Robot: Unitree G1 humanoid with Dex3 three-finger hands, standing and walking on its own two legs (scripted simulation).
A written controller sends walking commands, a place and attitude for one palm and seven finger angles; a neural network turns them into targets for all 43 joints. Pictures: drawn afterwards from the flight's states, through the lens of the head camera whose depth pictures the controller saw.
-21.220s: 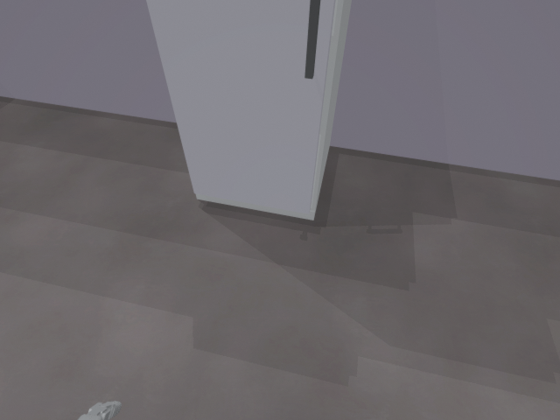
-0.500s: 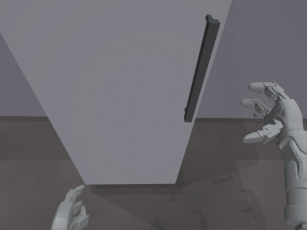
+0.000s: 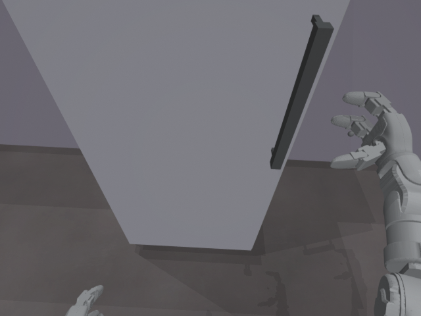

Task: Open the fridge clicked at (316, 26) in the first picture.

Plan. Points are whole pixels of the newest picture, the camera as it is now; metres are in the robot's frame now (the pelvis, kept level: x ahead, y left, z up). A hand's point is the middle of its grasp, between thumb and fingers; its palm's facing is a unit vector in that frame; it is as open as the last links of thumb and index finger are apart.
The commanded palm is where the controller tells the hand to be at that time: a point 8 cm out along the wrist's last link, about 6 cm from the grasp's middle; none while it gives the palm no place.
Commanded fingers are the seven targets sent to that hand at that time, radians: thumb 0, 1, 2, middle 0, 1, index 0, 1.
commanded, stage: move the hooked fingers beside the handle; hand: right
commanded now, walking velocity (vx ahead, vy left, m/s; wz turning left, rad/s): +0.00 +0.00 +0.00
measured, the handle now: (291, 106) +0.49 -0.10 +0.16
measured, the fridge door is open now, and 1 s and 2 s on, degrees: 0 0 0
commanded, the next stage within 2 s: none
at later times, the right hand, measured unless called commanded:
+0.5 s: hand (336, 129) +0.45 -0.18 +0.15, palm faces -0.05 +1.00 +0.02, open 14.0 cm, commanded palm +0.42 -0.23 +0.16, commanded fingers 0.00 0.50 -0.30 0.30 1.20 0.30 1.20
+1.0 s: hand (329, 126) +0.44 -0.17 +0.16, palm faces -0.03 +1.00 +0.02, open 14.0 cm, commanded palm +0.42 -0.22 +0.17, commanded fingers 0.00 0.50 -0.30 0.30 1.20 0.30 1.20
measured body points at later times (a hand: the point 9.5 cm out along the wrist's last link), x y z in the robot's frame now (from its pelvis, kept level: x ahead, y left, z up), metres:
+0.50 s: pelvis +0.01 +0.00 +0.00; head +0.03 +0.00 +0.45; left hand +0.08 +0.27 -0.11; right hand +0.44 -0.24 +0.15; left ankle -0.04 +0.11 -0.73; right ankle +0.03 -0.11 -0.73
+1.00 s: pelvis +0.00 +0.00 +0.00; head +0.01 +0.00 +0.45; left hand +0.08 +0.26 -0.11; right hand +0.44 -0.22 +0.16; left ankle -0.04 +0.11 -0.73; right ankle +0.03 -0.11 -0.73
